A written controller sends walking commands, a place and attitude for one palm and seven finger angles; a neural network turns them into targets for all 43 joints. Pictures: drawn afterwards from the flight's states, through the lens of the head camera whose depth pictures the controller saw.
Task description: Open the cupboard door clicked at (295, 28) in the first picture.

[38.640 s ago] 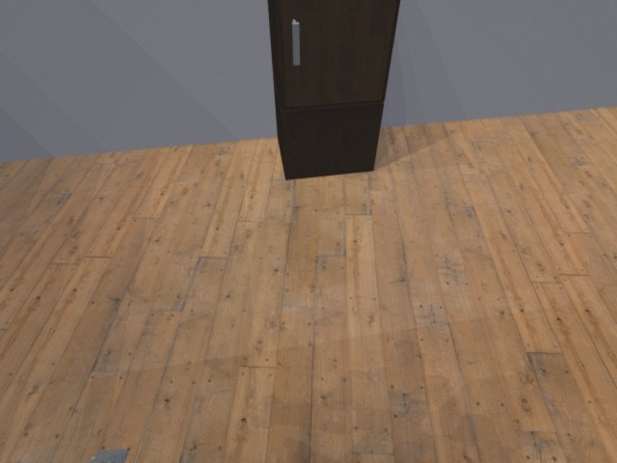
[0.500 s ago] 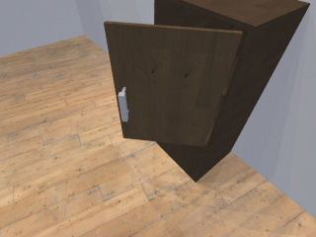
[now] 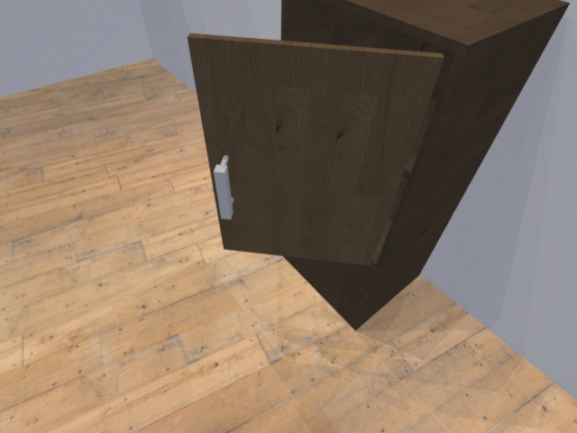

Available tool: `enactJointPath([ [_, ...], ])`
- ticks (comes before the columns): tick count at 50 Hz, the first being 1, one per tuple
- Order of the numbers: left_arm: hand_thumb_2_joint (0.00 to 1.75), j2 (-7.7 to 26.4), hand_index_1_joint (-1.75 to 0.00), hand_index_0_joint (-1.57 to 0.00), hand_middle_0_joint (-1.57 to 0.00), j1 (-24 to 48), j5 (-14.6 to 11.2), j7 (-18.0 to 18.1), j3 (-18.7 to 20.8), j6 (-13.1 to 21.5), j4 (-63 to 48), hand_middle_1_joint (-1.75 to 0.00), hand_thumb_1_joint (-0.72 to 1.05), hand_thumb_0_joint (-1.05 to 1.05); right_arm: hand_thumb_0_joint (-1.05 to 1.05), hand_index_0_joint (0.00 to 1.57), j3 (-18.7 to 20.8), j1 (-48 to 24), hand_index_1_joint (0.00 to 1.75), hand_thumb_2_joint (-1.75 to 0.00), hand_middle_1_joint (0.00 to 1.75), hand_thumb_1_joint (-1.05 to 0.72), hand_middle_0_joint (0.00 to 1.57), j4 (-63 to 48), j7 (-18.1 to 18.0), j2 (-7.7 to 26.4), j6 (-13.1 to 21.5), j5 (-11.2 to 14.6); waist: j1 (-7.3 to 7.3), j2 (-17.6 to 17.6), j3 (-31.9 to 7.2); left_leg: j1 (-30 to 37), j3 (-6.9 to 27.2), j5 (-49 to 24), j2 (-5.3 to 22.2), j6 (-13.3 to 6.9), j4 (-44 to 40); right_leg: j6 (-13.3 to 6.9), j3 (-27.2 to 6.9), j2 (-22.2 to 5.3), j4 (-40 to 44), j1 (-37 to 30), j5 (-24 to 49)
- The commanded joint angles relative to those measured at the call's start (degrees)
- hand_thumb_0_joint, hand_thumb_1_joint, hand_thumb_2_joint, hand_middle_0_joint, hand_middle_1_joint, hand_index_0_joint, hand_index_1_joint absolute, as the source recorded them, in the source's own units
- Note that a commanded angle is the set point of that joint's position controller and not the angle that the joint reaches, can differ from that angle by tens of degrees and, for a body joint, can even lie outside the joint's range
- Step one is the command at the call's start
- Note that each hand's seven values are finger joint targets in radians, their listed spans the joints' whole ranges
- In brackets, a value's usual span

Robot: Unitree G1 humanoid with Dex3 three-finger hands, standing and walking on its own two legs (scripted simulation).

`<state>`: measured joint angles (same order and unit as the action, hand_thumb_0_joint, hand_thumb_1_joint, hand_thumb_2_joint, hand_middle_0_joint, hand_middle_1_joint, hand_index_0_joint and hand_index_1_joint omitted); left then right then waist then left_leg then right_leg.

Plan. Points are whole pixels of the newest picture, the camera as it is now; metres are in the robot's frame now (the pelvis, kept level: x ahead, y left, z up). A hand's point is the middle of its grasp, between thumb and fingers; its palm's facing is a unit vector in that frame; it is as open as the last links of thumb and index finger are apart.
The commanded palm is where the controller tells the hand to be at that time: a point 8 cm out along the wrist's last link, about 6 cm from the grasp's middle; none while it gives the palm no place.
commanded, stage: shuffle to correct the standing spot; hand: left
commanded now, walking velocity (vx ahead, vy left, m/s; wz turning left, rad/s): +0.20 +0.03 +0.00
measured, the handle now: (226, 187) +0.63 +0.18 -0.07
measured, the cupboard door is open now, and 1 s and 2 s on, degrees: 44 44 44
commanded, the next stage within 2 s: come to a stop and stand still in 0.30 s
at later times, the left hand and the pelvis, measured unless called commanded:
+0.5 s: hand out of the picture +0.07 +0.17 -0.18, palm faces +0.12 -0.98 -0.15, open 7.3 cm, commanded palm none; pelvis +0.08 +0.01 -0.01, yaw +2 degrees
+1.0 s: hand out of the picture +0.13 +0.20 -0.18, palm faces +0.03 -0.97 -0.25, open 7.4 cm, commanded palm none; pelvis +0.09 +0.01 -0.01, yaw +0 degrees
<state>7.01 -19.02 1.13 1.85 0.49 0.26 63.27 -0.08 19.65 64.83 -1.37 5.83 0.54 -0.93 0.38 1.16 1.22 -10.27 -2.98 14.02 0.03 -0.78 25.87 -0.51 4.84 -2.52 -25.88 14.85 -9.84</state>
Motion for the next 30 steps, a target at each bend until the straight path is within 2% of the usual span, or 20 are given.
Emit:
enactJointPath([
  [1,0.90,5.0,-0.30,-0.20,-0.20,-5.5,0.3,-0.3,1.8,0.4,-2.2,-0.30,0.90,0.00,0.00,0.20,1.2,5.3,0.30,-0.90,0.30,-0.90,0.20,-1.6,0.1,5.1,0.0,-0.6,0.43,0.4,7.0,-11.7,4.5,17.9,3.3,-1.3,-6.2,-2.3,-8.0,-4.1,6.3,-0.1,-22.8],
  [7,0.90,5.3,-0.30,-0.20,-0.20,-7.4,0.1,-0.7,2.7,1.0,-2.6,-0.30,0.90,0.00,0.00,0.20,0.9,6.2,0.30,-0.90,0.30,-0.90,0.20,-2.6,0.1,3.5,1.1,-0.5,0.72,2.7,6.7,-11.8,2.3,13.7,1.7,-1.6,-0.4,-5.1,-11.3,-6.3,6.1,-0.2,-23.9],
  [9,0.90,5.4,-0.30,-0.20,-0.20,-6.8,0.1,-0.7,2.9,0.9,-2.8,-0.30,0.90,0.00,0.00,0.20,1.0,7.4,0.30,-0.90,0.30,-0.90,0.20,-2.7,0.1,3.4,1.2,-0.5,-0.01,1.0,7.9,-10.2,2.4,14.5,1.8,-1.7,-0.7,-5.6,-11.0,-6.4,5.3,3.2,-25.8],
  [11,0.90,4.3,-0.30,-0.20,-0.20,-4.8,0.2,-1.0,2.8,0.7,-3.7,-0.30,0.90,0.00,0.00,0.20,1.3,9.4,0.30,-0.90,0.30,-0.90,0.20,-2.2,0.0,4.4,1.3,-0.6,-1.18,-3.8,10.1,-8.1,6.7,18.8,4.6,-2.9,-5.9,-4.3,-7.0,-3.1,0.3,8.0,-24.0],
  [13,0.90,1.8,-0.30,-0.20,-0.20,-2.3,0.6,-1.4,2.2,1.2,-5.2,-0.30,0.90,0.00,0.00,0.20,1.8,12.0,0.30,-0.90,0.30,-0.90,0.20,-1.3,-0.4,6.6,1.8,-0.4,-2.36,-11.5,11.3,-3.9,17.4,20.4,12.7,-7.1,-13.9,-2.6,0.4,1.4,-11.9,12.6,-13.6],
  [14,0.90,0.9,-0.30,-0.20,-0.20,-0.6,0.8,-1.6,2.0,1.6,-6.1,-0.30,0.90,0.00,0.00,0.20,1.9,12.0,0.30,-0.90,0.30,-0.90,0.20,-1.4,-0.6,7.0,2.1,-0.4,-2.32,-11.7,11.7,-1.9,20.2,15.3,15.1,-9.3,-14.4,-2.3,1.1,1.3,-14.4,14.8,-12.3],
  [15,0.90,0.6,-0.30,-0.20,-0.20,-0.1,0.7,-1.7,1.9,2.0,-6.4,-0.30,0.90,0.00,0.00,0.20,1.8,11.5,0.30,-0.90,0.30,-0.90,0.20,-1.4,-0.7,6.9,2.5,-0.5,-1.98,-9.6,10.4,0.4,19.7,6.9,15.5,-10.4,-12.8,-2.3,0.7,0.8,-14.1,14.8,-13.0],
  [17,0.90,0.2,-0.30,-0.20,-0.20,-2.5,0.4,-1.9,2.0,2.7,-5.5,-0.30,0.90,0.00,0.00,0.20,1.4,9.4,0.30,-0.90,0.30,-0.90,0.20,-1.7,-0.8,6.8,2.8,-0.4,-0.06,-6.4,6.9,-1.2,12.8,-7.9,13.0,-8.8,-6.2,-2.3,0.9,0.7,-5.9,5.0,-9.3],
  [18,0.90,1.0,-0.30,-0.20,-0.20,-6.4,0.2,-1.8,2.4,3.0,-4.1,-0.30,0.90,0.00,0.00,0.20,1.3,8.0,0.30,-0.90,0.30,-0.90,0.20,-2.2,-0.9,5.8,3.1,-0.1,1.60,-2.7,3.8,-5.6,8.2,-11.6,9.4,-6.8,-0.4,-3.2,-1.6,-0.4,-2.3,-4.9,-2.2],
  [19,0.90,3.7,-0.30,-0.20,-0.20,-12.2,0.2,-1.4,3.1,3.4,-2.1,-0.30,0.90,0.00,0.00,0.20,1.1,6.3,0.30,-0.90,0.30,-0.90,0.20,-3.5,-0.8,4.9,3.6,0.4,3.78,3.3,0.8,-14.3,1.9,-7.3,4.0,-4.1,8.7,-5.5,-9.6,-6.3,-0.5,-16.3,4.4],
  [20,0.90,8.0,-0.30,-0.20,-0.20,-17.5,-0.2,-1.1,4.0,3.5,-0.3,-0.30,0.90,0.00,0.00,0.20,0.9,5.4,0.30,-0.90,0.30,-0.90,0.20,-4.8,-0.3,3.1,3.9,0.3,4.82,10.5,-0.7,-24.0,-3.6,7.9,-0.6,-1.7,18.9,-10.6,-21.6,-16.0,4.9,-23.7,6.6],
  [21,0.90,9.1,-0.30,-0.20,-0.20,-18.9,-0.2,-0.6,4.4,3.6,0.4,-0.30,0.90,0.00,0.00,0.20,1.3,0.9,0.30,-0.90,0.30,-0.90,0.20,-6.3,-0.2,3.9,3.3,0.1,6.08,12.9,0.5,-28.1,-1.8,19.5,0.7,-0.9,28.4,-14.8,-27.5,-21.2,8.2,-22.1,9.4],
  [22,0.90,7.2,-0.30,-0.20,-0.20,-16.3,0.1,-0.2,4.0,3.2,-0.1,-0.30,0.90,0.00,0.00,0.20,1.7,-1.8,0.30,-0.90,0.30,-0.90,0.20,-6.8,-0.1,4.1,2.8,-0.1,5.10,8.5,3.4,-29.2,1.2,18.6,2.9,-0.5,32.1,-16.1,-25.8,-21.6,8.6,-17.4,13.3],
  [23,0.90,6.2,-0.30,-0.20,-0.20,-12.5,0.3,0.3,3.7,2.7,-1.2,-0.30,0.90,0.00,0.00,0.20,1.6,-1.7,0.30,-0.90,0.30,-0.90,0.20,-6.7,-0.1,2.8,2.4,0.2,3.12,4.3,4.7,-26.3,1.9,17.8,4.1,-0.3,30.9,-15.5,-21.3,-20.9,7.7,-13.1,16.6],
  [24,0.90,5.8,-0.30,-0.20,-0.20,-8.4,0.6,0.5,3.4,2.3,-2.6,-0.30,0.90,0.00,0.00,0.20,1.3,-0.6,0.30,-0.90,0.30,-0.90,0.20,-6.0,0.1,1.3,1.9,0.3,1.29,4.5,4.3,-20.2,2.4,16.7,4.9,-0.1,25.1,-13.2,-15.4,-18.5,6.7,-7.5,18.5],
  [26,0.90,4.9,-0.30,-0.20,-0.20,-2.3,0.2,0.4,2.7,1.7,-4.0,-0.30,0.90,0.00,0.00,0.20,0.7,5.0,0.30,-0.90,0.30,-0.90,0.20,-3.2,0.0,-0.9,1.4,0.4,-2.15,5.4,2.1,-3.4,-1.3,0.6,2.2,1.2,6.4,-7.6,-5.7,-11.0,2.7,1.7,13.5],
  [27,0.90,4.0,-0.30,-0.20,-0.20,-1.6,-0.4,0.3,2.3,1.3,-3.8,-0.30,0.90,0.00,0.00,0.20,0.6,7.2,0.30,-0.90,0.30,-0.90,0.20,-1.7,-0.1,-0.2,1.5,0.4,-2.54,3.1,2.2,2.4,-0.7,-8.2,2.5,1.4,-0.4,-4.7,-3.3,-7.2,-0.7,4.5,7.3],
  [28,0.90,2.5,-0.30,-0.20,-0.20,-3.2,-0.4,0.2,1.9,0.8,-4.1,-0.30,0.90,0.00,0.00,0.20,1.2,7.8,0.30,-0.90,0.30,-0.90,0.20,-1.4,-0.4,3.0,2.2,0.1,-1.34,-6.1,1.2,3.1,5.0,-18.0,7.6,-0.2,-3.1,-1.6,-2.4,-3.5,-4.0,4.5,-0.2],
  [29,0.90,1.9,-0.30,-0.20,-0.20,-4.9,-0.7,0.3,1.9,0.3,-4.3,-0.30,0.90,0.00,0.00,0.20,1.5,5.3,0.30,-0.90,0.30,-0.90,0.20,-2.7,-0.7,6.3,2.0,0.0,0.19,-10.4,0.8,-1.8,10.9,-22.6,14.2,-3.9,-5.7,0.5,-1.1,-1.9,-3.9,1.3,-8.2],
  [30,0.90,1.6,-0.30,-0.20,-0.20,-5.1,-0.3,0.5,1.8,0.0,-4.0,-0.30,0.90,0.00,0.00,0.20,1.8,2.8,0.30,-0.90,0.30,-0.90,0.20,-3.2,-0.9,7.6,1.5,-0.1,0.49,-6.0,2.9,-6.5,11.6,-20.3,15.2,-5.2,-6.0,0.5,-1.2,-0.8,-3.5,-1.8,-10.2],
])
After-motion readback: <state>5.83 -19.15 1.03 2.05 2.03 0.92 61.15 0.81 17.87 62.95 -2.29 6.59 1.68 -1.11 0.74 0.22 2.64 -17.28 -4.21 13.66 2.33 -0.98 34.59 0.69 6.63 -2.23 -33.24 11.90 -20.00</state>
